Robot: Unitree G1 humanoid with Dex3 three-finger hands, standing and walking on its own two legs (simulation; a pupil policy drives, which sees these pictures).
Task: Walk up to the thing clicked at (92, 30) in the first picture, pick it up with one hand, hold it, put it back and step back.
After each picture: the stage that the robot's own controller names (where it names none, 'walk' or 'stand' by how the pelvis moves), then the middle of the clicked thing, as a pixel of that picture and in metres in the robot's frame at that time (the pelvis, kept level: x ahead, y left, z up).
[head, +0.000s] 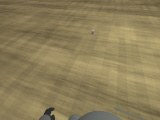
stand; (92, 32) +2.29 +0.06 -0.72
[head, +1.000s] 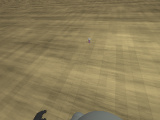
walk; (89, 40) +2.15 +0.28 -0.71
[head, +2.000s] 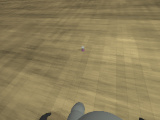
walk; (82, 48) +1.50 +0.36 -0.72
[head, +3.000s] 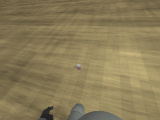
walk; (79, 67) +0.99 +0.32 -0.72
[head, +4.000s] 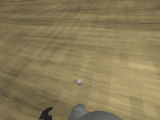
walk; (79, 82) +0.62 +0.26 -0.71
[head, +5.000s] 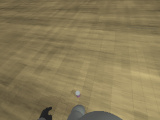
walk; (78, 94) +0.41 +0.22 -0.71
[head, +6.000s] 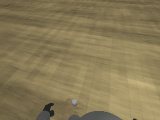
stand; (74, 102) +0.33 +0.18 -0.72
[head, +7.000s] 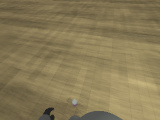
stand; (74, 102) +0.34 +0.20 -0.73
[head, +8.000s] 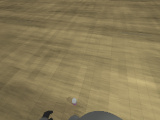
stand; (74, 101) +0.34 +0.21 -0.73
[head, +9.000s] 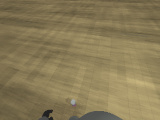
stand; (73, 102) +0.33 +0.22 -0.73
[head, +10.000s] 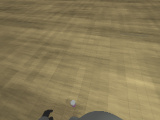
stand; (73, 103) +0.32 +0.22 -0.73
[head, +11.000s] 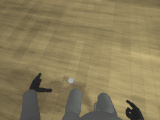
go down; (71, 81) +0.37 +0.22 -0.55
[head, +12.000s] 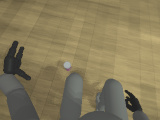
go down; (67, 66) +0.41 +0.24 -0.32
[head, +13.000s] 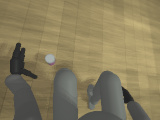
close in; (50, 60) +0.39 +0.27 -0.25
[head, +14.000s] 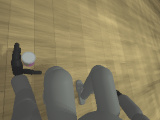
close; (28, 59) +0.39 +0.29 -0.22
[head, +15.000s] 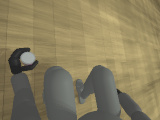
lift; (28, 59) +0.37 +0.30 -0.22
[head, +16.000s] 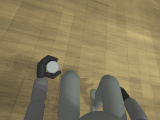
lift; (53, 67) +0.31 +0.28 -0.09
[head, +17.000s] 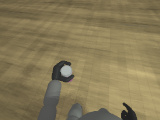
lift; (67, 74) +0.32 +0.17 +0.05
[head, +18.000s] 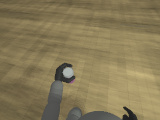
hold; (69, 75) +0.32 +0.17 +0.01
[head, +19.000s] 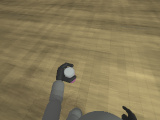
hold; (70, 75) +0.33 +0.17 +0.01
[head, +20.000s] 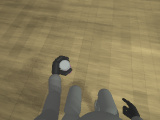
crouch; (66, 67) +0.38 +0.19 -0.06
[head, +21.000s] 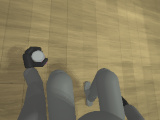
lower; (40, 58) +0.39 +0.28 -0.19
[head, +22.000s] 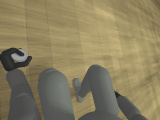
lower; (21, 58) +0.40 +0.31 -0.22
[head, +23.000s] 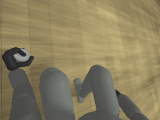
lower; (23, 58) +0.39 +0.31 -0.22
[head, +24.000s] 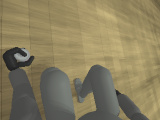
lower; (23, 57) +0.39 +0.31 -0.22
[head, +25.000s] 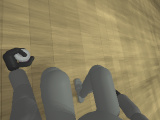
lower; (23, 58) +0.39 +0.31 -0.22
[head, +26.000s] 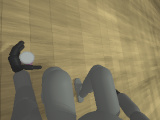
withdraw; (27, 59) +0.37 +0.29 -0.23
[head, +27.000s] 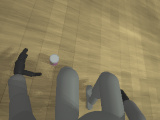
stand; (54, 60) +0.39 +0.26 -0.26
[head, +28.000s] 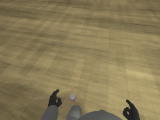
stand; (72, 98) +0.34 +0.19 -0.63
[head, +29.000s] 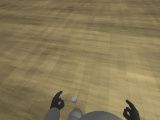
stand; (74, 99) +0.35 +0.20 -0.67
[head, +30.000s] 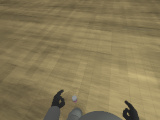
stand; (74, 99) +0.34 +0.20 -0.67
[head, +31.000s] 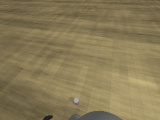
walk; (76, 101) +0.37 +0.19 -0.72
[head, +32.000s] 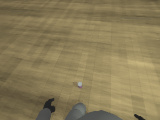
walk; (80, 85) +0.48 +0.17 -0.71
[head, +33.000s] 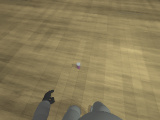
walk; (78, 65) +0.79 +0.19 -0.69
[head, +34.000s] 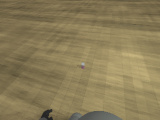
stand; (82, 65) +1.02 +0.21 -0.70
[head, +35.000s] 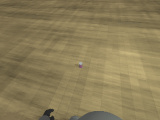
stand; (80, 65) +1.00 +0.23 -0.73
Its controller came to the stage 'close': yes
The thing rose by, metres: 0.71
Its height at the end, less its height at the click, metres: +0.00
